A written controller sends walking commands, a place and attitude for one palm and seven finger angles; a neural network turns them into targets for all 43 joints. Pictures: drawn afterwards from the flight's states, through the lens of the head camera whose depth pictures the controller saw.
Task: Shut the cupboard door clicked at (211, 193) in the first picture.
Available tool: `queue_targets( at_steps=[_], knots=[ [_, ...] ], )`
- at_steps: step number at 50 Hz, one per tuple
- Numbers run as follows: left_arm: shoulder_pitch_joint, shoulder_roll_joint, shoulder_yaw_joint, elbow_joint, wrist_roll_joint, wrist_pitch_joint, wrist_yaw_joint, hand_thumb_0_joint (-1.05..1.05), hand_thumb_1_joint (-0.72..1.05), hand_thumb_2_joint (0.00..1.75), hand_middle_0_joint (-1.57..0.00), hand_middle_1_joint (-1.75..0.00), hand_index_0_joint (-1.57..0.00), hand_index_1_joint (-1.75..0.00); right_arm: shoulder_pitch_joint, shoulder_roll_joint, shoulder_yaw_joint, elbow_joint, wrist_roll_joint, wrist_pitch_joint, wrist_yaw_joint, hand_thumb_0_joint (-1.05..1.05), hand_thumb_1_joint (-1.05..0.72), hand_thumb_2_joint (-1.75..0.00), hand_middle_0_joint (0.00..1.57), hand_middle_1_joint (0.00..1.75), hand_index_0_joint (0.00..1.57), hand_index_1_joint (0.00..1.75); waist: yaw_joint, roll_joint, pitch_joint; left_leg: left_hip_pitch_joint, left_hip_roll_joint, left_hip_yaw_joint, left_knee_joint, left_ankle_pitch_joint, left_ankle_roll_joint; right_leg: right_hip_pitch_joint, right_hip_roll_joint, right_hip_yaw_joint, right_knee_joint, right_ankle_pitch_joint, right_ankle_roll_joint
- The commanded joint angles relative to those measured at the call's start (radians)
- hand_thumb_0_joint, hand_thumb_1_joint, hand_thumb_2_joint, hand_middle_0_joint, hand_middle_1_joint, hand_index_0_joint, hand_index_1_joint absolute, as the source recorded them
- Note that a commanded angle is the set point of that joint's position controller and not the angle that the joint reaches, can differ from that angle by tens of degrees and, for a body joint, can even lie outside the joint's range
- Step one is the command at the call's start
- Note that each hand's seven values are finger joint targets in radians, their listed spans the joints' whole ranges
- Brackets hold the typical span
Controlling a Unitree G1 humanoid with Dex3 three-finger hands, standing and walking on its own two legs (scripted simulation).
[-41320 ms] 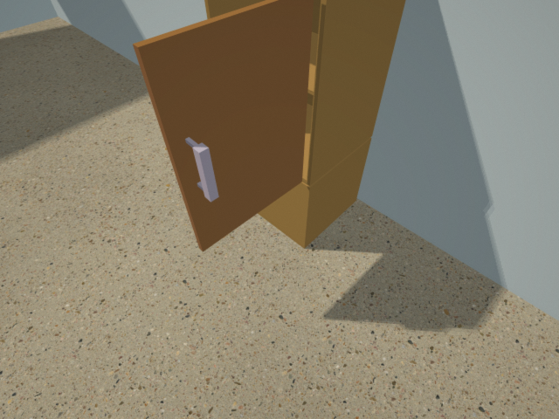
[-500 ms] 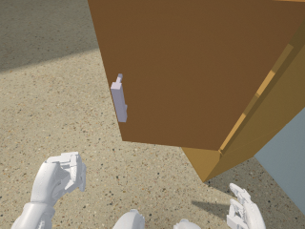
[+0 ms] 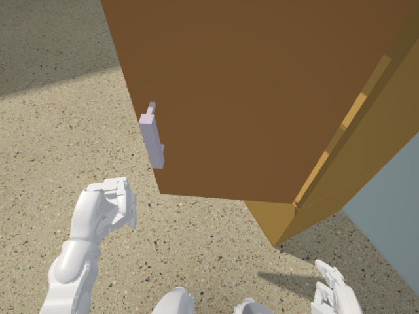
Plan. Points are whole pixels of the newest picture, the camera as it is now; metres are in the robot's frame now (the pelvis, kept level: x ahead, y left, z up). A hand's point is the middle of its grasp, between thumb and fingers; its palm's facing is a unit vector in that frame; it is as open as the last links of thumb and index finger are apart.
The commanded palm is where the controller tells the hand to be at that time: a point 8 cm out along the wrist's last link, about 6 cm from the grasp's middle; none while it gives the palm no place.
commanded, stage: bring the fist close to the handle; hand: left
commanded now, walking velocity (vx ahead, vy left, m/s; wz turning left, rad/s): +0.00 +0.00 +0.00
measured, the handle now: (155, 136) +0.46 +0.14 +0.06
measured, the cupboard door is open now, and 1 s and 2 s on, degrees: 59 59 47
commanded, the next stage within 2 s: push the door shut along its arc in 0.94 s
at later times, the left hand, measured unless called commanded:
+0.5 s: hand (167, 179) +0.36 +0.10 +0.05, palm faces -0.12 -0.99 -0.02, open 3.1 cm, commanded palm +0.35 +0.16 +0.06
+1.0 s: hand (170, 175) +0.36 +0.09 +0.06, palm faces -0.09 -1.00 -0.03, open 3.1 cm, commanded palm +0.34 +0.15 +0.06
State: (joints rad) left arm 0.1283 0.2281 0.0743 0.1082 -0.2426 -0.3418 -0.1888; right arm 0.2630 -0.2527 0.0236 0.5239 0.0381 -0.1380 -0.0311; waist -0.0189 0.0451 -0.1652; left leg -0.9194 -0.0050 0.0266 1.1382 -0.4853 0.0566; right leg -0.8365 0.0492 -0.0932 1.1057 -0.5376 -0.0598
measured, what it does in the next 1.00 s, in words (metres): stands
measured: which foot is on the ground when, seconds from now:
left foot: down 0.00-1.00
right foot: down 0.00-1.00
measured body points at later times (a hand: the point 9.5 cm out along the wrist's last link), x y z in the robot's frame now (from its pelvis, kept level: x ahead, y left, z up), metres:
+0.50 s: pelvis +0.00 +0.00 +0.00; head +0.07 -0.01 +0.45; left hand +0.36 +0.16 +0.05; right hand +0.14 -0.25 -0.10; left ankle +0.04 +0.08 -0.65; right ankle +0.00 -0.09 -0.65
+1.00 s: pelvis +0.00 -0.01 +0.01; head +0.06 -0.02 +0.45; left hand +0.36 +0.15 +0.07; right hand +0.12 -0.27 -0.11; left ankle +0.04 +0.08 -0.65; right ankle +0.00 -0.09 -0.65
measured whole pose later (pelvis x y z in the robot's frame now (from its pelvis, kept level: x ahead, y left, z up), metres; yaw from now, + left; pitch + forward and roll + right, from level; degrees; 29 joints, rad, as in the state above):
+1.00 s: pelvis +0.00 -0.01 +0.01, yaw +0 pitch +16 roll +0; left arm -0.28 0.15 0.02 0.55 -0.15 -0.46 -0.07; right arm 0.26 -0.26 -0.01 0.61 0.03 -0.03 0.01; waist -0.03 0.03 -0.15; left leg -0.91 -0.01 0.04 1.09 -0.45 0.04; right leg -0.85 0.05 -0.07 1.09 -0.52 -0.07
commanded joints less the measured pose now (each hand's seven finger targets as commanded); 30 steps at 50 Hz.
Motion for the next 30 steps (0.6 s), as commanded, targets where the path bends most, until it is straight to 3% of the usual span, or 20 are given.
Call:
queue_targets(
  at_steps=[1, 4, 6, 9, 11, 14, 15, 18, 21, 22, 24, 26, 27, 29, 30],
  knots=[
    [-0.174, 0.07, 0.022, -0.079, 0.006, -0.068, 0.018, 0.0, 0.9, 0.9, -1.3, -1.5, -1.3, -1.5, -0.036, -0.127, -0.052, -0.124, 0.002, -0.032, 0.008, 0.0, -0.9, -0.9, 0.2, 0.3, 0.2, 0.3, -0.011, -0.049, -0.191, 0.155, 0.009, -0.085, -0.154, 0.186, -0.02, 0.105, -0.028, 0.112, -0.182, 0.232, 0.033],
    [-0.236, 0.056, -0.023, -0.039, 0.023, -0.032, -0.006, 0.0, 0.9, 0.9, -1.3, -1.5, -1.3, -1.5, -0.024, -0.14, -0.055, -0.128, 0.005, -0.014, 0.009, 0.0, -0.9, -0.9, 0.2, 0.3, 0.2, 0.3, -0.017, -0.028, -0.2, 0.18, 0.009, -0.09, -0.168, 0.19, -0.017, 0.106, -0.029, 0.109, -0.188, 0.241, 0.031],
    [-0.32, 0.062, -0.021, -0.056, 0.022, -0.027, -0.001, 0.0, 0.9, 0.9, -1.3, -1.5, -1.3, -1.5, -0.023, -0.139, -0.059, -0.126, 0.008, -0.007, 0.007, 0.0, -0.9, -0.9, 0.2, 0.3, 0.2, 0.3, -0.024, -0.038, -0.234, 0.212, 0.012, -0.091, -0.171, 0.202, -0.016, 0.111, -0.031, 0.105, -0.192, 0.258, 0.034],
    [-0.4, 0.088, 0.014, -0.132, 0.017, -0.056, 0.044, 0.0, 0.9, 0.9, -1.3, -1.5, -1.3, -1.5, -0.023, -0.138, -0.059, -0.122, 0.001, -0.006, 0.003, 0.0, -0.9, -0.9, 0.2, 0.3, 0.2, 0.3, -0.011, -0.015, -0.313, 0.268, 0.014, -0.099, -0.173, 0.258, -0.021, 0.137, -0.026, 0.093, -0.169, 0.305, 0.025],
    [-0.457, 0.07, 0.013, -0.111, 0.023, -0.083, 0.081, 0.0, 0.9, 0.9, -1.3, -1.5, -1.3, -1.5, -0.025, -0.127, -0.058, -0.103, -0.002, -0.006, 0.006, 0.0, -0.9, -0.9, 0.2, 0.3, 0.2, 0.3, -0.019, -0.027, -0.306, 0.276, 0.016, -0.099, -0.171, 0.259, -0.024, 0.117, -0.026, 0.09, -0.165, 0.304, 0.028],
    [-0.442, 0.078, 0.031, -0.032, 0.051, -0.106, 0.122, 0.0, 0.9, 0.9, -1.3, -1.5, -1.3, -1.5, -0.016, -0.13, -0.06, -0.082, -0.009, 0.002, 0.017, 0.0, -0.9, -0.9, 0.2, 0.3, 0.2, 0.3, -0.009, -0.033, -0.303, 0.268, 0.016, -0.097, -0.165, 0.284, -0.026, 0.113, -0.022, 0.089, -0.152, 0.328, 0.024],
    [-0.448, 0.04, -0.007, 0.007, 0.064, -0.103, 0.124, 0.0, 0.9, 0.9, -1.3, -1.5, -1.3, -1.5, -0.019, -0.124, -0.058, -0.08, -0.01, 0.009, 0.023, 0.0, -0.9, -0.9, 0.2, 0.3, 0.2, 0.3, -0.016, -0.023, -0.284, 0.263, 0.015, -0.09, -0.166, 0.284, -0.027, 0.102, -0.026, 0.089, -0.151, 0.335, 0.026],
    [-0.498, 0.003, -0.052, 0.128, 0.088, -0.071, 0.122, 0.0, 0.9, 0.9, -1.3, -1.5, -1.3, -1.5, -0.007, -0.131, -0.061, -0.07, -0.008, 0.032, 0.033, 0.0, -0.9, -0.9, 0.2, 0.3, 0.2, 0.3, -0.036, -0.051, -0.232, 0.244, 0.016, -0.09, -0.172, 0.224, -0.025, 0.062, -0.025, 0.089, -0.173, 0.286, 0.032],
    [-0.571, -0.014, -0.065, 0.153, 0.088, -0.048, 0.114, 0.0, 0.9, 0.9, -1.3, -1.5, -1.3, -1.5, 0.006, -0.134, -0.066, -0.075, -0.007, 0.049, 0.034, 0.0, -0.9, -0.9, 0.2, 0.3, 0.2, 0.3, -0.037, -0.056, -0.273, 0.262, 0.014, -0.087, -0.175, 0.24, -0.024, 0.09, -0.028, 0.094, -0.182, 0.312, 0.033],
    [-0.589, 0.001, -0.048, 0.15, 0.082, -0.048, 0.116, 0.0, 0.9, 0.9, -1.3, -1.5, -1.3, -1.5, 0.007, -0.136, -0.066, -0.076, -0.006, 0.052, 0.033, 0.0, -0.9, -0.9, 0.2, 0.3, 0.2, 0.3, -0.028, -0.043, -0.289, 0.274, 0.015, -0.088, -0.178, 0.255, -0.027, 0.101, -0.028, 0.093, -0.18, 0.324, 0.03],
    [-0.675, 0.012, -0.035, 0.12, 0.074, -0.064, 0.13, 0.0, 0.9, 0.9, -1.3, -1.5, -1.3, -1.5, 0.01, -0.138, -0.067, -0.071, -0.008, 0.055, 0.03, 0.0, -0.9, -0.9, 0.2, 0.3, 0.2, 0.3, -0.036, -0.04, -0.325, 0.303, 0.018, -0.095, -0.173, 0.276, -0.027, 0.1, -0.025, 0.089, -0.173, 0.338, 0.028],
    [-0.75, -0.011, -0.048, 0.098, 0.076, -0.098, 0.153, 0.0, 0.9, 0.9, -1.3, -1.5, -1.3, -1.5, 0.009, -0.129, -0.068, -0.06, -0.01, 0.052, 0.032, 0.0, -0.9, -0.9, 0.2, 0.3, 0.2, 0.3, -0.04, -0.022, -0.353, 0.333, 0.018, -0.095, -0.166, 0.301, -0.03, 0.094, -0.026, 0.089, -0.163, 0.357, 0.029],
    [-0.751, -0.015, -0.042, 0.117, 0.077, -0.11, 0.166, 0.0, 0.9, 0.9, -1.3, -1.5, -1.3, -1.5, 0.013, -0.126, -0.068, -0.052, -0.013, 0.05, 0.034, 0.0, -0.9, -0.9, 0.2, 0.3, 0.2, 0.3, -0.039, -0.021, -0.353, 0.336, 0.018, -0.096, -0.164, 0.306, -0.031, 0.089, -0.025, 0.085, -0.16, 0.358, 0.028],
    [-0.689, 0.059, 0.037, 0.172, 0.084, -0.128, 0.185, 0.0, 0.9, 0.9, -1.3, -1.5, -1.3, -1.5, 0.021, -0.133, -0.069, -0.045, -0.02, 0.057, 0.036, 0.0, -0.9, -0.9, 0.2, 0.3, 0.2, 0.3, -0.016, -0.065, -0.355, 0.288, 0.013, -0.086, -0.158, 0.307, -0.027, 0.131, -0.022, 0.099, -0.159, 0.381, 0.03],
    [-0.677, 0.05, 0.028, 0.185, 0.094, -0.139, 0.185, 0.0, 0.9, 0.9, -1.3, -1.5, -1.3, -1.5, 0.015, -0.127, -0.067, -0.046, -0.02, 0.062, 0.04, 0.0, -0.9, -0.9, 0.2, 0.3, 0.2, 0.3, -0.013, -0.066, -0.361, 0.271, 0.01, -0.076, -0.158, 0.308, -0.026, 0.148, -0.028, 0.108, -0.156, 0.399, 0.034]
  ],
)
